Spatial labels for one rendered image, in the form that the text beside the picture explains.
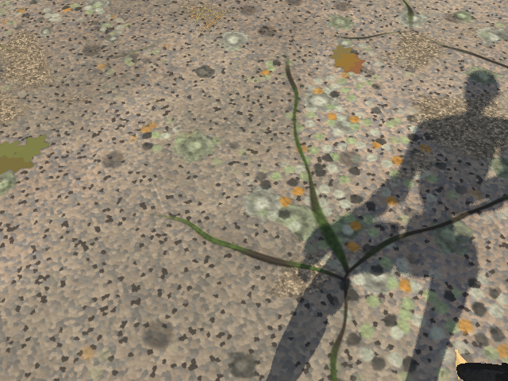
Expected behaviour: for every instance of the right robot hand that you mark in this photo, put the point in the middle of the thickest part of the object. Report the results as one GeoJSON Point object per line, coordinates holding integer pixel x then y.
{"type": "Point", "coordinates": [482, 372]}

